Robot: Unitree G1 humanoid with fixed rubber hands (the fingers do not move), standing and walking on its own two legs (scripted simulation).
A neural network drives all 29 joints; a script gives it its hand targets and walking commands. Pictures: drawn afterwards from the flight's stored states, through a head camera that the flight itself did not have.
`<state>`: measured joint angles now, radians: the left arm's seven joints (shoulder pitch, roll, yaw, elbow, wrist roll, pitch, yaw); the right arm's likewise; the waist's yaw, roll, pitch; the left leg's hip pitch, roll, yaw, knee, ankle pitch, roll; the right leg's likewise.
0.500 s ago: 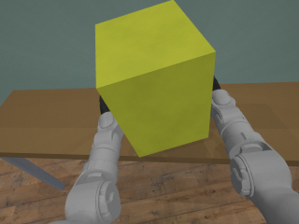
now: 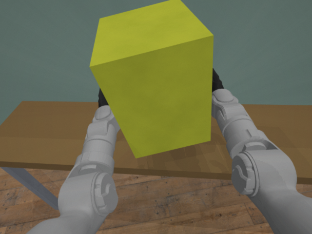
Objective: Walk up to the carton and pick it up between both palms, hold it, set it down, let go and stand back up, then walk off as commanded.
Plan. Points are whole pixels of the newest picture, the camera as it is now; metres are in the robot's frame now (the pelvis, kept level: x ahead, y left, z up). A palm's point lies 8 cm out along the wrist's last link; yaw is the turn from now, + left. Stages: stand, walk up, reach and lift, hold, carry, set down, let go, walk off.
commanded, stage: reach and lift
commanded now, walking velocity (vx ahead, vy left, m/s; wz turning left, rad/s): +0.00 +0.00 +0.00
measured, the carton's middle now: (156, 80) +0.44 +0.08 +0.20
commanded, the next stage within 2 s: hold in 1.90 s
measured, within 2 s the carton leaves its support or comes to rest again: neither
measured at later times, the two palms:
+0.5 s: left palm (106, 99) +0.41 +0.21 +0.16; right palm (218, 92) +0.44 -0.08 +0.17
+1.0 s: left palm (101, 95) +0.40 +0.21 +0.18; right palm (218, 84) +0.43 -0.08 +0.20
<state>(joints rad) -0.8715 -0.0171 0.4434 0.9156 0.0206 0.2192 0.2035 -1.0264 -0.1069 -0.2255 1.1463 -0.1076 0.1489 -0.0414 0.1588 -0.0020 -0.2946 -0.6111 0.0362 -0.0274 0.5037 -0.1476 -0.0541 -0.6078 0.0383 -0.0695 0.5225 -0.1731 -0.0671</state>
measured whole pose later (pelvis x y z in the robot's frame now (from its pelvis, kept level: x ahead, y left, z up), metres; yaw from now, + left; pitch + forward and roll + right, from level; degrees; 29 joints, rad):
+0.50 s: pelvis +0.00 +0.03 +0.01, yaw +0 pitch +13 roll -2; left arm -0.87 0.03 0.27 0.81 0.02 0.36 0.24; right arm -0.99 -0.11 -0.23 1.09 0.04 0.18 -0.06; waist 0.06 0.00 -0.28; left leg -0.58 0.03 -0.03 0.50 -0.15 -0.04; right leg -0.51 0.04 -0.07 0.39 -0.11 -0.03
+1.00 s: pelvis -0.01 +0.03 +0.01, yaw +0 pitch +11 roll -2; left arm -0.88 0.05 0.26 0.77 0.02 0.42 0.22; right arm -1.03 -0.10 -0.22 1.02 0.06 0.30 -0.10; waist 0.06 0.00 -0.28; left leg -0.55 0.04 -0.03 0.50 -0.14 -0.03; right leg -0.49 0.04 -0.07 0.39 -0.10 -0.03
